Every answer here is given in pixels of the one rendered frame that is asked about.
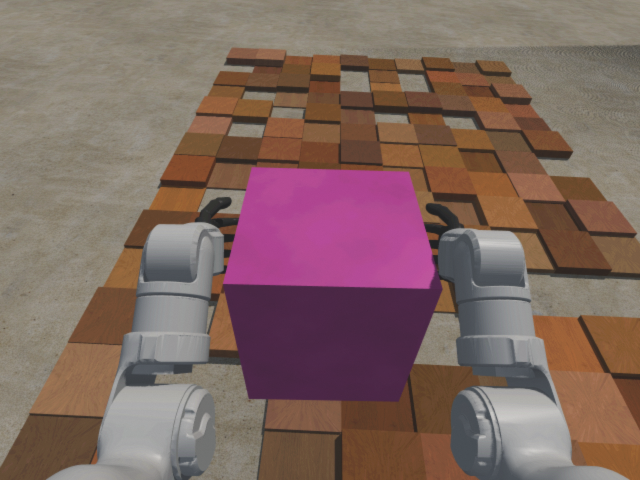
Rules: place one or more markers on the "robot left hand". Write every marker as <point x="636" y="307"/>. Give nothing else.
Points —
<point x="210" y="210"/>

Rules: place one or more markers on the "right robot forearm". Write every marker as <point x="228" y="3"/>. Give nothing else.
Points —
<point x="498" y="339"/>

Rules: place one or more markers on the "left robot forearm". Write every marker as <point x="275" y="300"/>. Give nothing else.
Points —
<point x="174" y="286"/>

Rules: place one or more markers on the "carton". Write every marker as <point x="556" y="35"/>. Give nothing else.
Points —
<point x="331" y="284"/>

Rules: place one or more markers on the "robot right upper arm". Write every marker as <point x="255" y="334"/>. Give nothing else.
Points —
<point x="514" y="433"/>

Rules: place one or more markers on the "robot right hand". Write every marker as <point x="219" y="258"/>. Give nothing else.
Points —
<point x="449" y="218"/>

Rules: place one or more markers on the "robot left upper arm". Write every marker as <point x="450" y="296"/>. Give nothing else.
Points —
<point x="153" y="432"/>

